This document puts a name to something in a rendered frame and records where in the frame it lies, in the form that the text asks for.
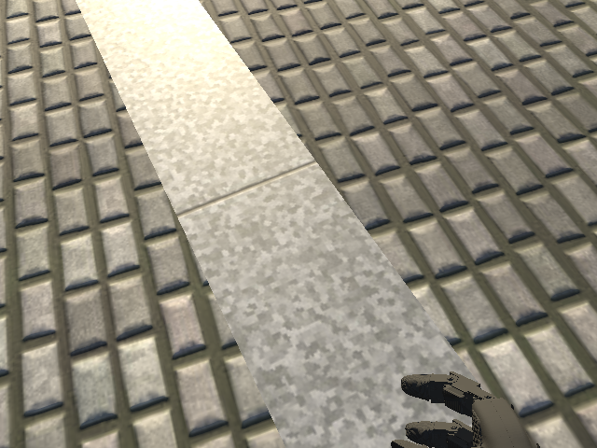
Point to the robot right hand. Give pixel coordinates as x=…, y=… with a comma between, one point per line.
x=494, y=423

